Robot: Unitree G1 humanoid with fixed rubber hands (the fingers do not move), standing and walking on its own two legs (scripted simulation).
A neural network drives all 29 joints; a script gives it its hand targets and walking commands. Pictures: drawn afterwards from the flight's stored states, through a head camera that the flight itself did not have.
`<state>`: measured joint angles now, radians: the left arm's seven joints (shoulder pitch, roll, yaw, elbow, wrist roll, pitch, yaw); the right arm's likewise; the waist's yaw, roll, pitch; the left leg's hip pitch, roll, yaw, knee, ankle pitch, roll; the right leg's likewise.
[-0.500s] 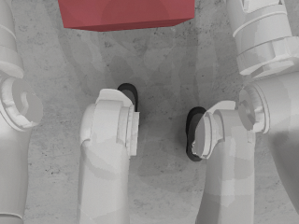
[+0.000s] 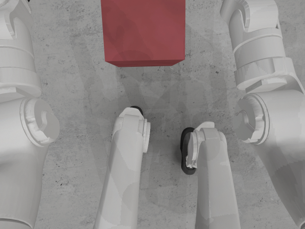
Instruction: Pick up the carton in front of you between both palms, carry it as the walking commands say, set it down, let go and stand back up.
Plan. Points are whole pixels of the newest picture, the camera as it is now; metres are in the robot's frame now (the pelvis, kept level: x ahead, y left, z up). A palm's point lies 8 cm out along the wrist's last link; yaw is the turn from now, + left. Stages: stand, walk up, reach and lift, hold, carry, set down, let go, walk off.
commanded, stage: set down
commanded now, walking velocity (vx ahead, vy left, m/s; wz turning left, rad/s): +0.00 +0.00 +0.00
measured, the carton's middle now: (144, 31) +0.53 +0.14 -0.37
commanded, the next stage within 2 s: let go in 0.40 s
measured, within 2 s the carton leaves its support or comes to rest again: neither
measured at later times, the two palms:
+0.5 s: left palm out of the picture +0.50 +0.36 +0.04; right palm out of the picture +0.58 -0.02 +0.04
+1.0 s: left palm out of the picture +0.33 +0.32 +0.14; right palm out of the picture +0.42 -0.11 +0.14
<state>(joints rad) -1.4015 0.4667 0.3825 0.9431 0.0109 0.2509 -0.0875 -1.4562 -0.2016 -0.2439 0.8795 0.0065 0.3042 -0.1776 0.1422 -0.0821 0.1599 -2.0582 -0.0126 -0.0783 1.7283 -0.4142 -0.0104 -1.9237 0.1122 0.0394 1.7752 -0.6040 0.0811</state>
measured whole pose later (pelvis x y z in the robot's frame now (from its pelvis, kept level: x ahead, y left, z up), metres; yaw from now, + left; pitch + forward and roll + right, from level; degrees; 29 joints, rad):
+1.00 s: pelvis +0.07 +0.02 +0.24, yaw +5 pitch +25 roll -2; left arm -0.29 0.26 0.19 0.58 0.04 0.06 -0.13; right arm -0.35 -0.06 -0.16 0.57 -0.11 0.09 -0.08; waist 0.07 -0.02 -0.01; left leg -0.96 -0.05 -0.05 0.73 -0.20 0.03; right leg -0.84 0.02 0.09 0.74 -0.34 0.06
